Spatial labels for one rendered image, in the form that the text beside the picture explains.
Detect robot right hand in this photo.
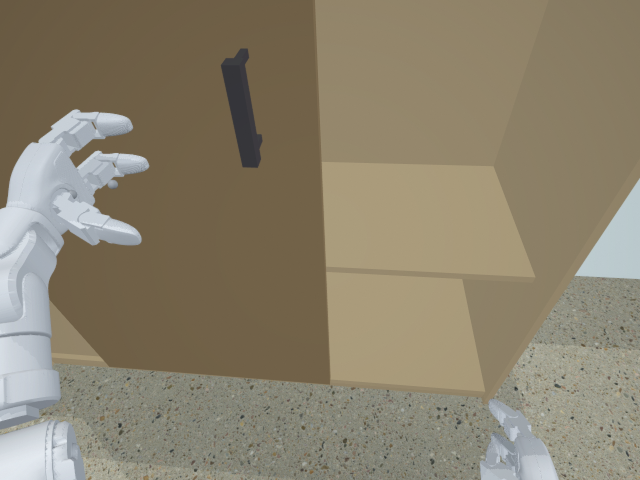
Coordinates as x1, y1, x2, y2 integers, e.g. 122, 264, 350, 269
480, 399, 559, 480

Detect handle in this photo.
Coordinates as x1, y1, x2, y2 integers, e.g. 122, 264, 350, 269
221, 49, 263, 168

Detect wardrobe door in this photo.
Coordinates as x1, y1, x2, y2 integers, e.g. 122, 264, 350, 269
0, 0, 331, 385
49, 300, 99, 356

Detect left robot upper arm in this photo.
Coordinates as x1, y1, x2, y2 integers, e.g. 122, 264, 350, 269
0, 420, 86, 480

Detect left robot forearm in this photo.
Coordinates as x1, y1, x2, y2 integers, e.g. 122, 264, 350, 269
0, 207, 64, 430

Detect robot left hand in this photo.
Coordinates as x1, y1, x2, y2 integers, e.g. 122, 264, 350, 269
6, 109, 149, 245

